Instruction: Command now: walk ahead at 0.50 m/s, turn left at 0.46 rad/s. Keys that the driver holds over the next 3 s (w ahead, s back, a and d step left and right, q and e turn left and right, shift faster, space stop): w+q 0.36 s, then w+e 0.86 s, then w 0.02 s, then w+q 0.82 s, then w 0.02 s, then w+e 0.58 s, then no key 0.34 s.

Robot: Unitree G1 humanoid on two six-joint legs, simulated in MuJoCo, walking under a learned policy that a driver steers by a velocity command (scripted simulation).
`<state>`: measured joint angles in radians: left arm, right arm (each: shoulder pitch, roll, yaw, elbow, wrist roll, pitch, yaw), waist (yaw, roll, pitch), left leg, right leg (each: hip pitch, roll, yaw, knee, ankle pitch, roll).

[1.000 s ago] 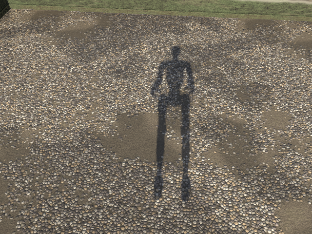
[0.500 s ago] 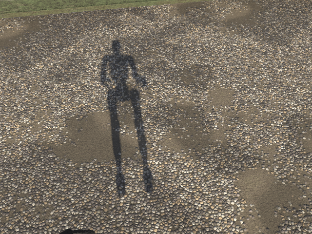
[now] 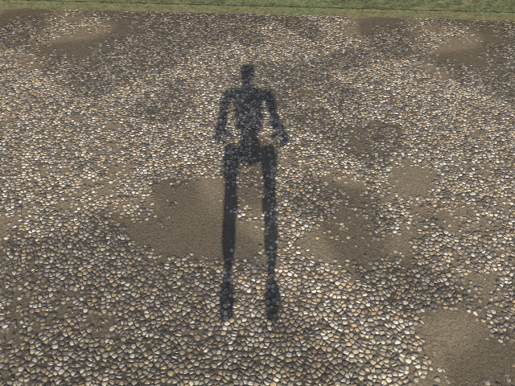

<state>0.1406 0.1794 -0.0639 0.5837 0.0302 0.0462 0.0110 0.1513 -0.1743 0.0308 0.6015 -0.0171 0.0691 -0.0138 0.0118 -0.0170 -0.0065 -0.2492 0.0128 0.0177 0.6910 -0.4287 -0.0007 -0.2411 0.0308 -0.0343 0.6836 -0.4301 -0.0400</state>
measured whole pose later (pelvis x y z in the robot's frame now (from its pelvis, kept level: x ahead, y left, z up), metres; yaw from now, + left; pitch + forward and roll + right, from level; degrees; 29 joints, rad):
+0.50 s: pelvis -0.01 +0.03 -0.01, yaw +12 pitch +0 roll -1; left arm 0.17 0.18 -0.02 0.59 0.04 0.05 0.01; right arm 0.11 -0.17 0.05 0.58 0.01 0.09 -0.02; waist -0.02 0.00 -0.04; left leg -0.36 -0.11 -0.13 0.80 -0.42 0.05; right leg -0.25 -0.08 -0.19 0.74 -0.47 0.01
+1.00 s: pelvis -0.02 +0.01 +0.00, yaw -1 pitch -1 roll +1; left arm 0.14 0.17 -0.03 0.57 0.01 0.08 0.01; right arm 0.14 -0.18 0.06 0.56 -0.04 0.03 -0.01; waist -0.01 0.01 0.00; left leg -0.26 0.00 0.06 0.70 -0.41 0.02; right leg -0.28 0.02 0.02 0.72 -0.42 -0.02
